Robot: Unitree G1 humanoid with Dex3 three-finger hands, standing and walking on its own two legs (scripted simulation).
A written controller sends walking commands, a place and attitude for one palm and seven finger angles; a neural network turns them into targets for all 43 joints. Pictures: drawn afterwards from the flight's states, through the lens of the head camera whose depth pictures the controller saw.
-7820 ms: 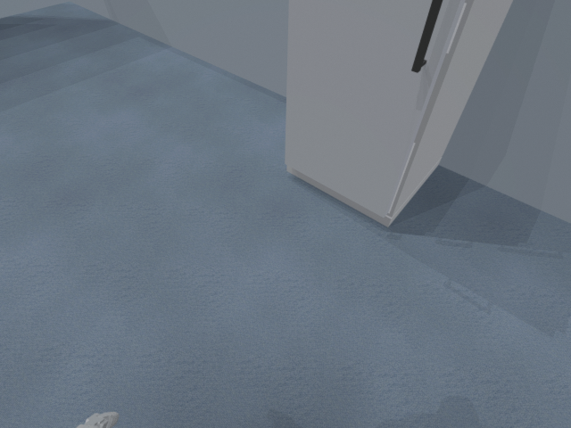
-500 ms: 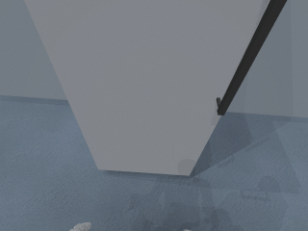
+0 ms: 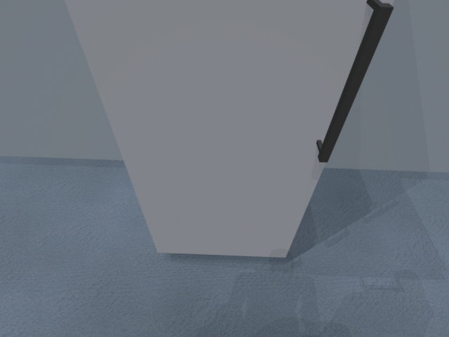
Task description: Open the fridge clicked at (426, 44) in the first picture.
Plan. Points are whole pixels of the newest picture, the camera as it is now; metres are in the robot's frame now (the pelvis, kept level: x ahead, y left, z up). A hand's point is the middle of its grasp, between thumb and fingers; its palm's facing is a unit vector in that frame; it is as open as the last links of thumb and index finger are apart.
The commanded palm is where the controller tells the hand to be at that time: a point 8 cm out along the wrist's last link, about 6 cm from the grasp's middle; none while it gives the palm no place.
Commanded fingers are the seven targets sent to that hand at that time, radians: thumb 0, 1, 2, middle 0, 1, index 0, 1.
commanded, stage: come to a stop and stand still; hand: right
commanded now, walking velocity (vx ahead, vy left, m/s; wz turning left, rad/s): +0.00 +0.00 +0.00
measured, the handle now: (343, 93) +0.55 -0.21 +0.17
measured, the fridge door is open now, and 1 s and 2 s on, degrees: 0 0 0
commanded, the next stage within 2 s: look again from close up in 0.72 s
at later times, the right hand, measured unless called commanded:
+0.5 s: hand out of the picture -0.03 -0.17 -0.18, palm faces +0.04 +0.99 -0.16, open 7.4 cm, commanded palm none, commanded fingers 0.00 -0.90 -0.90 0.20 0.30 0.20 0.30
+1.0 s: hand out of the picture +0.02 -0.23 -0.17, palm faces +0.04 +0.97 -0.24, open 7.4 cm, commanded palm none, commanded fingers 0.00 -0.90 -0.90 0.20 0.30 0.20 0.30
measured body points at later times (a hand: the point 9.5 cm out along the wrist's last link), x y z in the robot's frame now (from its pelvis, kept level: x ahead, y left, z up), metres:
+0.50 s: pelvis -0.01 -0.01 +0.00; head +0.00 -0.01 +0.45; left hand -0.05 +0.19 -0.17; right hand -0.03 -0.22 -0.16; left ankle +0.04 +0.08 -0.74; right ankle -0.02 -0.13 -0.74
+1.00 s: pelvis -0.02 -0.04 +0.00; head -0.04 -0.03 +0.45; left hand +0.00 +0.20 -0.16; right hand +0.02 -0.28 -0.15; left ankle +0.04 +0.08 -0.74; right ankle -0.02 -0.13 -0.74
